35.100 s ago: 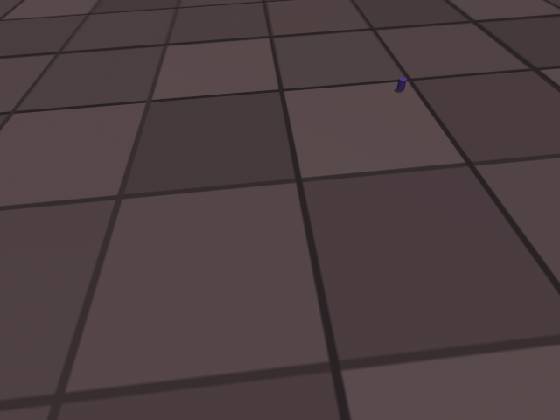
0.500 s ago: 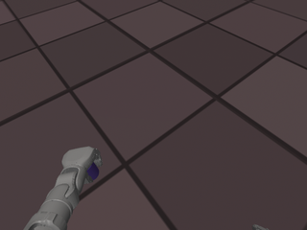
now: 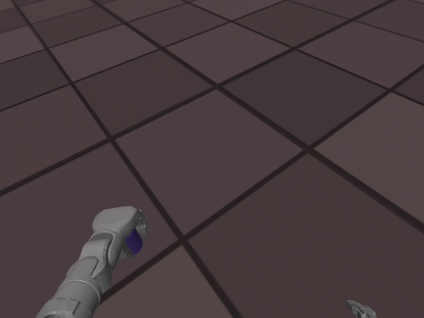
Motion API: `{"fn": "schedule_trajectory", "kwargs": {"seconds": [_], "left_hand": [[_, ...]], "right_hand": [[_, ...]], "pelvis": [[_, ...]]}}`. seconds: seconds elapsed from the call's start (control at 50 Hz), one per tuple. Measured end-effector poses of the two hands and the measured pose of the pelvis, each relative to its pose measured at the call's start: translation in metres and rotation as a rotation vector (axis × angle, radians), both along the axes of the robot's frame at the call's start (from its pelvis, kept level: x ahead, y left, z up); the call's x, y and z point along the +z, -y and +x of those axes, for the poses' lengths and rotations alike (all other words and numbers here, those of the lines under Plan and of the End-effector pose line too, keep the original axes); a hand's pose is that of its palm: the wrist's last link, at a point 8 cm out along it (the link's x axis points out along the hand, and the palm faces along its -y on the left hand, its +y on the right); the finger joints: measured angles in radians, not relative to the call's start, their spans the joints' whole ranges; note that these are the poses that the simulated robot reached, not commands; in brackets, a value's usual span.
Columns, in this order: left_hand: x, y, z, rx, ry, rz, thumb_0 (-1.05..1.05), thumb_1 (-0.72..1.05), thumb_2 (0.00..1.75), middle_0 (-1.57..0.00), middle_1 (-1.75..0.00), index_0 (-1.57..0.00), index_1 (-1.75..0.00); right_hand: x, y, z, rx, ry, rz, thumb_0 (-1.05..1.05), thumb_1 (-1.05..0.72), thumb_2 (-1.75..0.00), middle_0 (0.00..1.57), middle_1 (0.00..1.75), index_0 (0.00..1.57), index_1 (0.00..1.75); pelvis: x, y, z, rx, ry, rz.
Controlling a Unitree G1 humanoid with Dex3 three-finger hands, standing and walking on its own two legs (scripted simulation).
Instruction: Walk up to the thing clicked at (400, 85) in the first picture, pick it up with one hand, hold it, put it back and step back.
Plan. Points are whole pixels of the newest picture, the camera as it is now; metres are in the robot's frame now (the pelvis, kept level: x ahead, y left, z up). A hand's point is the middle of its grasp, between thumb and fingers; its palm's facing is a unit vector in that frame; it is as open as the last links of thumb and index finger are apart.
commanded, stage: hold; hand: left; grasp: from above
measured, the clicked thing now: (126, 238) +0.32 +0.23 -0.08
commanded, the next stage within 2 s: crouch in 1.38 s
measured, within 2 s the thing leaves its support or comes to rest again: neither
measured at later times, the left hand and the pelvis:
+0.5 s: hand (125, 247) +0.28 +0.21 -0.04, palm faces -0.44 -0.06 -0.89, open 7.0 cm; pelvis -0.01 -0.01 +0.01, yaw +0 degrees
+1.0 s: hand (124, 245) +0.28 +0.21 -0.02, palm faces -0.46 -0.06 -0.89, open 7.0 cm; pelvis -0.01 -0.01 +0.01, yaw +0 degrees
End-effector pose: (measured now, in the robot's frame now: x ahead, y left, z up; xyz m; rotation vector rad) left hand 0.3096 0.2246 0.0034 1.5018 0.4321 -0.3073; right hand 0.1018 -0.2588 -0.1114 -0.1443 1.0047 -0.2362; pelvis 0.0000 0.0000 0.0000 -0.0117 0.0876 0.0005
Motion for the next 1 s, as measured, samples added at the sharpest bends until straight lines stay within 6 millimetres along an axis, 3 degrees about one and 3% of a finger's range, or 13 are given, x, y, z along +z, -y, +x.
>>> {"fn": "schedule_trajectory", "kwargs": {"seconds": [0.38,0.82,1.0], "left_hand": [[0.014,0.01,-0.019,-0.005,0.004,-0.014,0.0,0.32,0.33,-0.79,-0.57,-0.96,-0.48],[0.031,0.016,-0.021,-0.013,0.023,-0.015,0.0,0.32,0.33,-0.79,-0.57,-0.96,-0.48],[0.03,0.014,-0.021,-0.014,-0.001,-0.017,0.0,0.32,0.33,-0.79,-0.57,-0.96,-0.48]], "right_hand": [[0.008,0.004,0.014,0.033,0.039,0.009,0.01,-0.91,-0.9,0.21,0.3,0.2,0.3],[0.016,0.003,0.03,0.04,0.08,0.021,0.01,-0.91,-0.9,0.2,0.3,0.2,0.3],[0.016,0.0,0.034,0.047,0.08,0.026,0.01,-0.91,-0.9,0.2,0.3,0.2,0.3]], "pelvis": [[0.007,0.01,-0.008,0.005,0.043,0.009],[0.011,0.013,-0.007,0.004,0.073,0.013],[0.012,0.013,-0.006,0.005,0.074,0.013]]}}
